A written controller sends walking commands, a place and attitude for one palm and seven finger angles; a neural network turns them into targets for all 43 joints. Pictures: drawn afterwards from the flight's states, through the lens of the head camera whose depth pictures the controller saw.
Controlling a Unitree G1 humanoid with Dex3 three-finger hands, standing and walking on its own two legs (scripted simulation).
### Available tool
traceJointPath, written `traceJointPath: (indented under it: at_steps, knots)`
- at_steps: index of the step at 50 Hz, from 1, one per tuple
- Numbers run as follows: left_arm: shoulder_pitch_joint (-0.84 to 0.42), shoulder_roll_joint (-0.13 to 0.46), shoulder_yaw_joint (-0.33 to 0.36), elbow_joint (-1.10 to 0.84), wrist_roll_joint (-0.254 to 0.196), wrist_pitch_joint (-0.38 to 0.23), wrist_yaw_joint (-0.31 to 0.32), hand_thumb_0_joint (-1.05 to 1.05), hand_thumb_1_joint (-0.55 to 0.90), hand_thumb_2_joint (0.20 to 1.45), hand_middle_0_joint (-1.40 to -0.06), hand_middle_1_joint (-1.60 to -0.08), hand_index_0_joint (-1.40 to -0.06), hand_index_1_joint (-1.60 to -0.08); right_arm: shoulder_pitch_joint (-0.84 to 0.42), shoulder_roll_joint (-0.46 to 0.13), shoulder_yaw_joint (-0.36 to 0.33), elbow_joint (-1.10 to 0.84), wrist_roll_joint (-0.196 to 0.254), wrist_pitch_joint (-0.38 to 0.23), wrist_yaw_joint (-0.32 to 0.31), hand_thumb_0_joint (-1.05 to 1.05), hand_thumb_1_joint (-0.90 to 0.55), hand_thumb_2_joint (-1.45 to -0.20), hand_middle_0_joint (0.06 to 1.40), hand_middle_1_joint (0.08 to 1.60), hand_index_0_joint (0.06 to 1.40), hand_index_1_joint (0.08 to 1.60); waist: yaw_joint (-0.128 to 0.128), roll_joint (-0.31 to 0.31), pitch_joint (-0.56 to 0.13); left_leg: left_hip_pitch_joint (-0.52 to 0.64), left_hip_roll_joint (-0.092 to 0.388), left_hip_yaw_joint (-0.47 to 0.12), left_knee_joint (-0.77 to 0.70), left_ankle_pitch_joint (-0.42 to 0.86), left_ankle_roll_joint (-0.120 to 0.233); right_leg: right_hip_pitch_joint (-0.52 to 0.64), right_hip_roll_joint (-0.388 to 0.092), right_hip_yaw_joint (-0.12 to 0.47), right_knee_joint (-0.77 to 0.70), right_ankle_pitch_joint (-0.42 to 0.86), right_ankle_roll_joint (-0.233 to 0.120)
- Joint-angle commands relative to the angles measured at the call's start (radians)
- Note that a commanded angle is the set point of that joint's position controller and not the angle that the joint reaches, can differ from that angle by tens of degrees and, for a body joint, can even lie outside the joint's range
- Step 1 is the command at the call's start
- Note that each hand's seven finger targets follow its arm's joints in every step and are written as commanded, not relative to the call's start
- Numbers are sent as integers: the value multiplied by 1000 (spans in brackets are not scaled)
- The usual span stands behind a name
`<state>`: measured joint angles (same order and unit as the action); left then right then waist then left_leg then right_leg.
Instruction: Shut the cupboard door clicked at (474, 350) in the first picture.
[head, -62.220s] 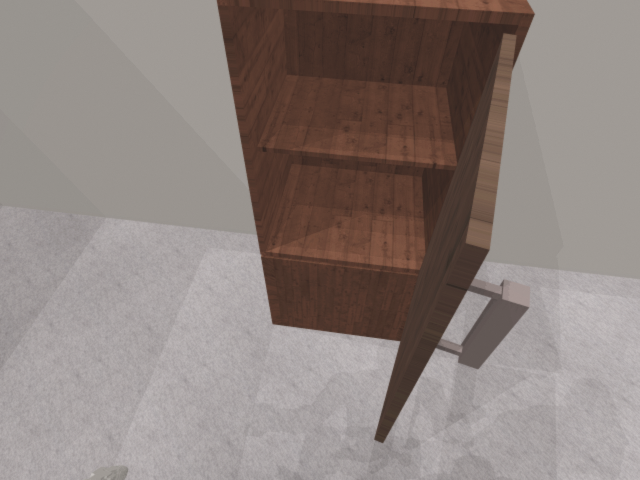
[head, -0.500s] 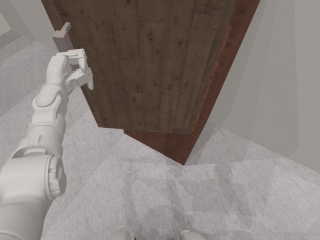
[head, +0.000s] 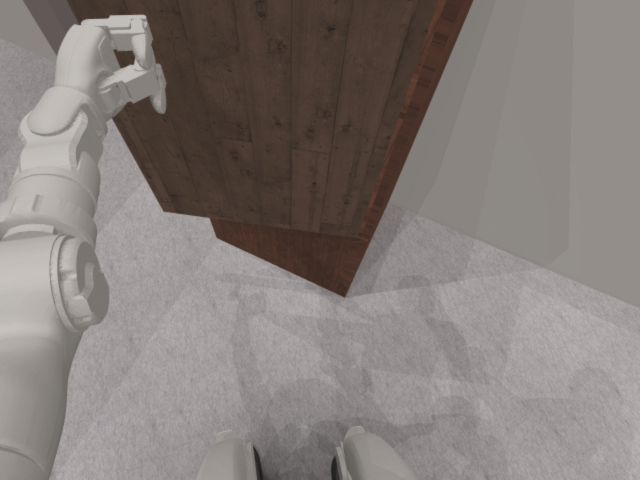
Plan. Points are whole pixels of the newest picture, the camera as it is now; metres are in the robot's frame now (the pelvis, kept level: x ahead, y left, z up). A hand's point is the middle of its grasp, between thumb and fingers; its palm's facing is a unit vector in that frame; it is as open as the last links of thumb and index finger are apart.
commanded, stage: push the door shut along its arc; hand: left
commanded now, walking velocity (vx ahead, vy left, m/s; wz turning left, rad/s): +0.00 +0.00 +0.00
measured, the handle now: (84, 44) +0.62 +0.19 +0.14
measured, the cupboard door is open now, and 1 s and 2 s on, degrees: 18 7 7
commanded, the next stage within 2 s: pull the fist back off the door in 0.62 s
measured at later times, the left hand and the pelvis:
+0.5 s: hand (178, 47) +0.59 +0.08 +0.15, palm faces -0.35 -0.94 +0.01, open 3.2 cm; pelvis +0.01 +0.00 -0.01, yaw +0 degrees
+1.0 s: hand (197, 39) +0.62 +0.06 +0.13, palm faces +0.08 -1.00 -0.05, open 3.1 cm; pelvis +0.01 +0.00 -0.01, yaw +0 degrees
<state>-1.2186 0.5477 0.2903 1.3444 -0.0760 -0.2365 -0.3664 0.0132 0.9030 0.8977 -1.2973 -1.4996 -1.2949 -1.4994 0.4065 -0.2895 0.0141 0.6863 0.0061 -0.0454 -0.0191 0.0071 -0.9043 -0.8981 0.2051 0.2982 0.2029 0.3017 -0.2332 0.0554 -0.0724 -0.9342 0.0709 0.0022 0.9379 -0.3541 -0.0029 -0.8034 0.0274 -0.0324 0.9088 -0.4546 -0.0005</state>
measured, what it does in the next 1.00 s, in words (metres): stands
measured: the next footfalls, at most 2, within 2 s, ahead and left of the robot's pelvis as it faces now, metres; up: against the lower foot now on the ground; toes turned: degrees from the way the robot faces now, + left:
none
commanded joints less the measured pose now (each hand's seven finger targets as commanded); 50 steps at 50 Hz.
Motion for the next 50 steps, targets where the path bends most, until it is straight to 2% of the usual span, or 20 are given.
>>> traceJointPath:
  at_steps: [1, 4, 6, 8, 12, 16, 19, 23, 29, 33, 35, 36, 37, 39, 42, 43, 45, 46, 49, 50]
  knots:
    - [-576, 219, 25, -210, -7, -45, -7, 0, 900, 900, -1300, -1500, -1300, -1500, 195, -186, -66, -23, -11, -12, -19, 0, -900, -900, 200, 300, 200, 300, -42, 92, -521, 528, -44, -70, -19, 328, 41, -17, 32, 8, -122, 359, -12]
    - [-613, 253, 47, -213, -1, -39, -9, 0, 900, 900, -1300, -1500, -1300, -1500, 215, -187, -65, -18, -16, -13, -21, 0, -900, -900, 200, 300, 200, 300, -52, 91, -541, 512, -46, -66, -6, 347, 47, -5, 35, 9, -114, 383, -10]
    - [-601, 283, 60, -209, 14, -31, -14, 0, 900, 900, -1300, -1500, -1300, -1500, 220, -187, -66, -20, -18, -8, -21, 0, -900, -900, 200, 300, 200, 300, -42, 98, -568, 505, -46, -62, 3, 374, 46, 14, 36, 13, -107, 419, -10]
    - [-610, 248, 30, -200, 23, -22, -19, 0, 900, 900, -1300, -1500, -1300, -1500, 220, -183, -66, -18, -21, -7, -18, 0, -900, -900, 200, 300, 200, 300, -51, 115, -555, 509, -47, -63, 8, 370, 43, -11, 38, 5, -105, 410, -10]
    - [-672, 266, 33, -190, 28, -11, -26, 0, 900, 900, -1300, -1500, -1300, -1500, 244, -189, -68, -9, -22, -6, -23, 0, -900, -900, 200, 300, 200, 300, -81, 94, -542, 487, -43, -58, 21, 361, 50, -30, 42, 7, -108, 410, -5]
    - [-700, 250, 17, -189, 29, -5, -42, 0, 900, 900, -1300, -1500, -1300, -1500, 248, -190, -68, 4, -30, -7, -23, 0, -900, -900, 200, 300, 200, 300, -85, 127, -563, 518, -45, -66, 30, 396, 48, -49, 46, -1, -101, 418, -13]
    - [-725, 192, -13, -221, 17, -8, -55, 0, 900, 900, -1300, -1500, -1300, -1500, 254, -186, -73, 10, -34, -15, -20, 0, -900, -900, 200, 300, 200, 300, -90, 155, -595, 576, -45, -76, 32, 439, 48, -77, 51, -12, -90, 418, -19]
    - [-748, 230, 5, -153, 29, 20, -57, 0, 900, 900, -1300, -1500, -1300, -1500, 254, -190, -65, 18, -32, -15, -23, 0, -900, -900, 200, 300, 200, 300, -106, 111, -545, 492, -48, -64, 48, 379, 54, -78, 51, -9, -96, 404, -12]
    - [-815, 189, -29, -176, 40, 7, -59, 0, 900, 900, -1300, -1500, -1300, -1500, 264, -188, -68, 35, -42, -24, -20, 0, -900, -900, 200, 300, 200, 300, -124, 172, -580, 556, -44, -77, 69, 450, 54, -139, 57, -21, -66, 407, -20]
    - [-842, 185, -39, -124, 47, 27, -62, 0, 900, 900, -1300, -1500, -1300, -1500, 257, -192, -61, 40, -41, -27, -22, 0, -900, -900, 200, 300, 200, 300, -139, 155, -554, 511, -42, -76, 89, 398, 55, -168, 57, -26, -61, 371, -18]
    - [-881, 173, -48, -154, 47, 16, -63, 0, 900, 900, -1300, -1500, -1300, -1500, 264, -192, -64, 41, -40, -35, -23, 0, -900, -900, 200, 300, 200, 300, -148, 174, -592, 538, -39, -77, 101, 415, 57, -190, 59, -25, -49, 371, -15]
    - [-869, 159, -60, -125, 53, 28, -61, 0, 900, 900, -1300, -1500, -1300, -1500, 256, -191, -61, 49, -44, -30, -22, 0, -900, -900, 200, 300, 200, 300, -147, 184, -572, 528, -41, -79, 101, 409, 54, -200, 58, -31, -50, 359, -21]
    - [-887, 198, 145, -139, -14, 61, 145, 0, 900, 900, -1300, -1500, -1300, -1500, 312, -153, -41, 7, -52, -39, -3, 0, -900, -900, 200, 300, 200, 300, -106, 201, -582, 441, -19, -86, 89, 376, 42, -137, 43, -8, -75, 349, -13]
    - [-835, 131, 136, -110, 37, 72, 340, 0, 900, 900, -1300, -1500, -1300, -1500, 341, -156, -49, 8, -79, -42, 36, 0, -900, -900, 200, 300, 200, 300, -118, 126, -600, 421, -18, -114, 80, 400, 35, -140, 43, -24, -42, 345, -1]
    - [-816, 68, 109, -229, 170, 21, 582, 0, 900, 900, -1300, -1500, -1300, -1500, 359, -144, -63, -9, -123, -31, 97, 0, -900, -900, 200, 300, 200, 300, -104, 189, -637, 451, -21, -102, 93, 421, 29, -176, 39, -32, -34, 336, 1]
    - [-800, 67, 82, -237, 220, 1, 612, 0, 900, 900, -1300, -1500, -1300, -1500, 370, -148, -70, -7, -132, -22, 111, 0, -900, -900, 200, 300, 200, 300, -107, 192, -642, 461, -20, -104, 84, 427, 25, -172, 39, -35, -32, 329, -2]
    - [-816, 6, 5, -285, 254, -28, 603, 0, 900, 900, -1300, -1500, -1300, -1500, 375, -152, -89, -9, -128, -5, 128, 0, -900, -900, 200, 300, 200, 300, -115, 206, -673, 534, -23, -109, 63, 455, 21, -162, 46, -34, -49, 343, -8]
    - [-800, -17, -14, -308, 237, -32, 578, 0, 900, 900, -1300, -1500, -1300, -1500, 368, -152, -96, -15, -122, 3, 129, 0, -900, -900, 200, 300, 200, 300, -104, 214, -698, 563, -30, -99, 52, 461, 20, -122, 48, -31, -65, 368, -12]
    - [-735, 15, 24, -263, 171, 1, 509, 0, 900, 900, -1300, -1500, -1300, -1500, 363, -156, -94, -17, -100, 32, 113, 0, -900, -900, 200, 300, 200, 300, -79, 170, -689, 540, -45, -77, 11, 444, 23, -4, 54, -25, -100, 436, -15]
    - [-738, 56, 64, -272, 154, 2, 503, 0, 900, 900, -1300, -1500, -1300, -1500, 362, -155, -90, -18, -95, 36, 107, 0, -900, -900, 200, 300, 200, 300, -66, 156, -688, 532, -44, -71, -4, 439, 23, 30, 52, -21, -111, 449, -12]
